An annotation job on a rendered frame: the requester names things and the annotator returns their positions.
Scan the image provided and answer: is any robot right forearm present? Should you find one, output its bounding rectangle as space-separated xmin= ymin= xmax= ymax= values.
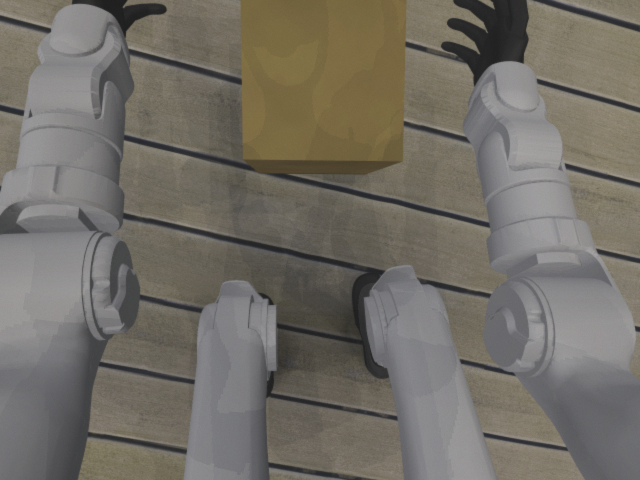
xmin=463 ymin=61 xmax=636 ymax=349

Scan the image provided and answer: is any robot right hand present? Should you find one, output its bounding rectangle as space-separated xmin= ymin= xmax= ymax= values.
xmin=441 ymin=0 xmax=529 ymax=87

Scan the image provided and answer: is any carton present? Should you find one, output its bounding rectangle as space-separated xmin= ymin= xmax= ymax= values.
xmin=241 ymin=0 xmax=407 ymax=175

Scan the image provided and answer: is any right robot upper arm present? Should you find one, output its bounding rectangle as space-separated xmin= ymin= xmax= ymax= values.
xmin=482 ymin=276 xmax=640 ymax=480

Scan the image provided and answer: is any right robot foot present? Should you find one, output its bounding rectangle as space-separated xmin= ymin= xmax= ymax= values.
xmin=352 ymin=273 xmax=389 ymax=379

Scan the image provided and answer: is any robot left hand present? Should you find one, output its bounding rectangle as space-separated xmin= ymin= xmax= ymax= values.
xmin=72 ymin=0 xmax=167 ymax=38

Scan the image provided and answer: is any left robot upper arm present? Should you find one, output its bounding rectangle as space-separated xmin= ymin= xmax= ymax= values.
xmin=0 ymin=231 xmax=140 ymax=480

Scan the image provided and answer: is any robot left forearm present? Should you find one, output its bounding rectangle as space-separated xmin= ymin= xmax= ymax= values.
xmin=0 ymin=4 xmax=134 ymax=235

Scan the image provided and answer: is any left robot shin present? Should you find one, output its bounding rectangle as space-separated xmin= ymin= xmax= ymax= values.
xmin=197 ymin=280 xmax=271 ymax=381

